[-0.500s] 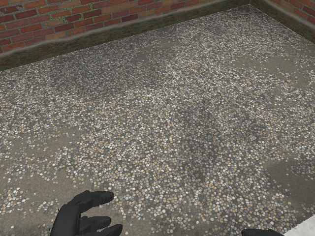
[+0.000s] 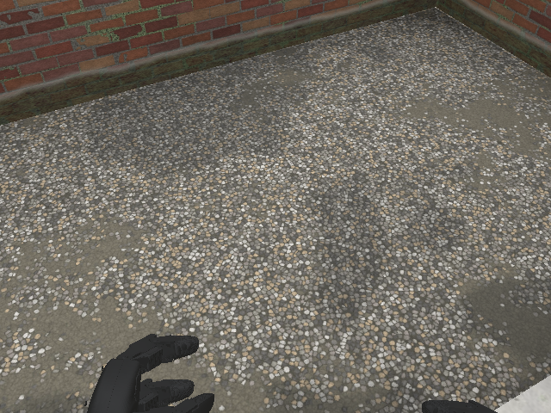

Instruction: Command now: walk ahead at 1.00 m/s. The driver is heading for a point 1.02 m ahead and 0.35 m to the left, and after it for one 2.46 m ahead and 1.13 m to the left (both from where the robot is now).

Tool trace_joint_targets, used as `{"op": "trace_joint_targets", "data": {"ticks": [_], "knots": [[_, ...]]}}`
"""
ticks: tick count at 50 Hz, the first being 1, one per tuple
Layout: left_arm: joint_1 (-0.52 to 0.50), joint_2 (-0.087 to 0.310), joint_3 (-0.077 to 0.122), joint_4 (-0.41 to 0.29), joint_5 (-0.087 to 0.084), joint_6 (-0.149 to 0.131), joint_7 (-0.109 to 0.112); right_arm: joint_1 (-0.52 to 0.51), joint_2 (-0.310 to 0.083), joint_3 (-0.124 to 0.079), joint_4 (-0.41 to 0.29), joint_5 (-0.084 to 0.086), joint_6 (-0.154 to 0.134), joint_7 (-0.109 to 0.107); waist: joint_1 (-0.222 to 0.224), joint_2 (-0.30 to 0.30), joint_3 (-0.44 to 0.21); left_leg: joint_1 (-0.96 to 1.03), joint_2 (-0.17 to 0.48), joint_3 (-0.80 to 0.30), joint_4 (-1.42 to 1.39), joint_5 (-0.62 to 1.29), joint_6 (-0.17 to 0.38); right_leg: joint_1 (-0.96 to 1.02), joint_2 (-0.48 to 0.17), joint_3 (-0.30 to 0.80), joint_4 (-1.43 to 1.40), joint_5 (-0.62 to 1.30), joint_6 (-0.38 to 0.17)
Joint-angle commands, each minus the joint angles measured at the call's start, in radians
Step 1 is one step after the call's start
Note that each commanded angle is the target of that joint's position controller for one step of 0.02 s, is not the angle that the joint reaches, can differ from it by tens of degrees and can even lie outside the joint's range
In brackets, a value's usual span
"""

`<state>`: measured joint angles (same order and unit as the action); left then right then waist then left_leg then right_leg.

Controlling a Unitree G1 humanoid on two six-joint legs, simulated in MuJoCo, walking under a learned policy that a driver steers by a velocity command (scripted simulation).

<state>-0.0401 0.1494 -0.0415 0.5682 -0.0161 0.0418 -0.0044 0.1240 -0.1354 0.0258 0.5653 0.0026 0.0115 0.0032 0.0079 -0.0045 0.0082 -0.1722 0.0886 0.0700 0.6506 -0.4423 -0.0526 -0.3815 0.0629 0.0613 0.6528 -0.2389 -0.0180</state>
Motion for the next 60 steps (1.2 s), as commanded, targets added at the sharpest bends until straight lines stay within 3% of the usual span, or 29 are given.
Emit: {"op": "trace_joint_targets", "data": {"ticks": [1,60], "knots": [[-0.146,0.063,0.018,-0.108,0.0,-0.02,0.002,-0.082,-0.063,-0.018,-0.097,0.0,-0.018,-0.001,0.0,0.004,-0.108,0.007,0.002,-0.015,-0.094,0.18,0.05,0.037,-0.046,0.023,-0.121,0.097,-0.001],[-0.138,0.061,0.019,-0.107,0.0,-0.021,0.003,-0.084,-0.061,-0.016,-0.096,0.001,-0.019,0.001,0.0,0.004,-0.108,-0.002,-0.003,-0.025,-0.089,0.174,0.052,0.037,-0.052,0.008,-0.115,0.1,0.002]]}}
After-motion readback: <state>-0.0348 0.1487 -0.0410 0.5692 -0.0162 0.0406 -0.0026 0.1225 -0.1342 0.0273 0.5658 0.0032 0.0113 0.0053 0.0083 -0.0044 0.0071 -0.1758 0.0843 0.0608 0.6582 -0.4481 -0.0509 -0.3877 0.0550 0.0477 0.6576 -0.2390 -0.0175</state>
